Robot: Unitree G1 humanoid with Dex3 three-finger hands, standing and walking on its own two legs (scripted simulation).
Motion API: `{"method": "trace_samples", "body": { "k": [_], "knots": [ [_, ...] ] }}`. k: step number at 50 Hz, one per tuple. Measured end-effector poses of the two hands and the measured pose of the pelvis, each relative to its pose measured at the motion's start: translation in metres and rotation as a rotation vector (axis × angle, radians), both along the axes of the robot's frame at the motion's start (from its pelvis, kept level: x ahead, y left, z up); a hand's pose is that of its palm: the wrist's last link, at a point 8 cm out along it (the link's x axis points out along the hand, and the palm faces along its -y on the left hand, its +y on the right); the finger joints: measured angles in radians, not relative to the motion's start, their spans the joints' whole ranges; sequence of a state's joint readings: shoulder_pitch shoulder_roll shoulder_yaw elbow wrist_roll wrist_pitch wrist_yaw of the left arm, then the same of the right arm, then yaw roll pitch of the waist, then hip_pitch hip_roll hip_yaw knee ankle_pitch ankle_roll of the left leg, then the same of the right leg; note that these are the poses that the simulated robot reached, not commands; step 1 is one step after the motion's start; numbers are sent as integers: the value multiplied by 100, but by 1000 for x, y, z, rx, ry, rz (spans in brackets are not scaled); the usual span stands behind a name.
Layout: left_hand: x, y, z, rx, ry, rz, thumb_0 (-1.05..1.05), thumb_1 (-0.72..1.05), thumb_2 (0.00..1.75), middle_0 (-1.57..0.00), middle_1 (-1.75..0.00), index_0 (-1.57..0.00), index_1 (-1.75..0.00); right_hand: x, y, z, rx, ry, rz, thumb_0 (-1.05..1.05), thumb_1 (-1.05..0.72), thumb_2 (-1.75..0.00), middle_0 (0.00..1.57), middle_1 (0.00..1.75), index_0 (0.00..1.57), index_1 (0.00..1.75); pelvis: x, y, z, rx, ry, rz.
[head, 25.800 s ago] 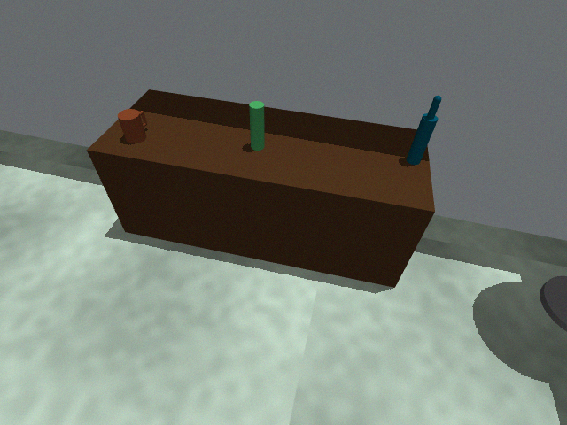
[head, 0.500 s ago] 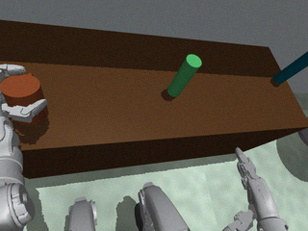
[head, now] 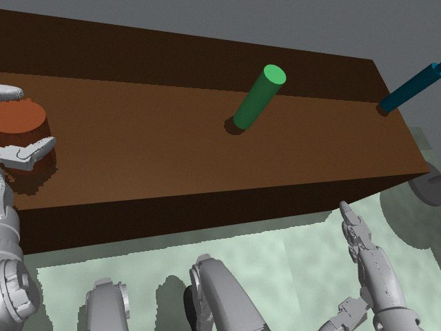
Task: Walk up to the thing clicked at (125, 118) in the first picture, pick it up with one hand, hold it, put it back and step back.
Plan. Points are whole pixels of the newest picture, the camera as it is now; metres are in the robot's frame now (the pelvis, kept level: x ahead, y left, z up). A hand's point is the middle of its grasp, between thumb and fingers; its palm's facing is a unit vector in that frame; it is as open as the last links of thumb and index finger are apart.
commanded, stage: lower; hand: left
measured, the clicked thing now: (26, 131) +0.52 +0.22 -0.06
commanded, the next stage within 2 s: loosen in 0.30 s
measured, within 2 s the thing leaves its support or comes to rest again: rests again in 0.92 s
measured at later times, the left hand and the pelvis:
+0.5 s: hand (20, 129) +0.51 +0.22 -0.04, palm faces +0.21 -0.98 -0.02, open 10.5 cm; pelvis -0.01 +0.00 -0.01, yaw +0 degrees
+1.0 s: hand (27, 135) +0.51 +0.21 -0.06, palm faces +0.23 -0.97 +0.00, open 15.7 cm; pelvis -0.01 +0.00 -0.02, yaw +0 degrees
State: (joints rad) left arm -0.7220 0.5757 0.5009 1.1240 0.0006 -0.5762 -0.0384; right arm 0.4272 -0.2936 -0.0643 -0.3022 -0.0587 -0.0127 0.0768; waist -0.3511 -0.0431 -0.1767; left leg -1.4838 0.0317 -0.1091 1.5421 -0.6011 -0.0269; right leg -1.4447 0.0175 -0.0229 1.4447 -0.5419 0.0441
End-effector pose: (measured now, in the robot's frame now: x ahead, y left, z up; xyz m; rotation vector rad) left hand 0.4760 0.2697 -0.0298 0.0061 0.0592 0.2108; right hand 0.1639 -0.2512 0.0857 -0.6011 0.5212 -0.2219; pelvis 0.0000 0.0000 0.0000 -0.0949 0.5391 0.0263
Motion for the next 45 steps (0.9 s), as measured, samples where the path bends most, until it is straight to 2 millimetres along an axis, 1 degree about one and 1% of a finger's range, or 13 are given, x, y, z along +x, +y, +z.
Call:
{"method": "trace_samples", "body": {
  "k": [3, 9, 16, 23, 26, 29, 32, 34, 38, 41, 45],
  "knots": [
    [0, 0, -2, 2, -2, 4, 5, -52, 113, -74, -108, -71, -107, -2, 0, 1, -9, 0, 1, -1, 50, -6, 6, 5, 6, 5, -1, 0, -2, -4, 2, 1],
    [1, -1, -9, 17, 7, 0, 5, -53, 113, -74, -108, -71, -107, -6, -1, -4, -14, 11, -6, -1, 50, -6, 6, 5, 6, 5, -3, 1, -6, -6, 8, 0],
    [4, -1, -10, 20, -15, 3, 5, -53, 113, -74, -108, -71, -107, -5, 1, -7, -14, 3, 4, -1, 50, -6, 6, 5, 6, 5, -5, 1, -12, -6, 15, -1],
    [4, -1, -10, 23, -22, -1, 5, -52, 112, -74, -107, -71, -107, -6, 3, -6, -17, -2, 16, -1, 51, -6, 6, 5, 6, 5, -7, 1, -14, -7, 18, 2],
    [4, 0, -11, 12, -29, 8, 5, -51, 109, -75, -105, -74, -105, -6, 3, -6, -20, 2, 14, -1, 51, -5, 6, 5, 6, 5, -7, 2, -15, -9, 19, 3],
    [4, 1, -12, -3, -37, 22, 4, -48, 101, -77, -101, -79, -101, -6, 2, -6, -24, 4, 12, -1, 51, -5, 6, 5, 6, 5, -7, 2, -16, -9, 21, 3],
    [5, 0, -12, -3, -43, 21, 3, -46, 87, -79, -95, -82, -95, -6, 3, -6, -24, 6, 13, -1, 51, -5, 6, 5, 6, 5, -7, 2, -16, -9, 21, 3],
    [6, -1, -12, 1, -43, 14, 2, -46, 77, -79, -90, -82, -89, -5, 4, -6, -23, 5, 16, -1, 51, -5, 6, 5, 6, 5, -7, 2, -16, -8, 23, 3],
    [7, -2, -12, 0, -37, 13, 1, -50, 56, -75, -78, -75, -74, -5, 4, -5, -23, 2, 18, -1, 51, -5, 6, 5, 6, 5, -6, 2, -16, -8, 23, 2],
    [6, -2, -14, -6, -24, 15, 0, -53, 43, -68, -66, -67, -63, -6, 3, -5, -22, 2, 12, -1, 51, -5, 6, 5, 7, 5, -6, 1, -16, -7, 22, 1],
    [4, -6, -20, -7, -1, 8, 0, -57, 30, -56, -52, -56, -49, -8, 1, -6, -24, 7, 2, -1, 50, -5, 6, 5, 7, 6, -6, 1, -16, -7, 22, 0]
  ]
}}
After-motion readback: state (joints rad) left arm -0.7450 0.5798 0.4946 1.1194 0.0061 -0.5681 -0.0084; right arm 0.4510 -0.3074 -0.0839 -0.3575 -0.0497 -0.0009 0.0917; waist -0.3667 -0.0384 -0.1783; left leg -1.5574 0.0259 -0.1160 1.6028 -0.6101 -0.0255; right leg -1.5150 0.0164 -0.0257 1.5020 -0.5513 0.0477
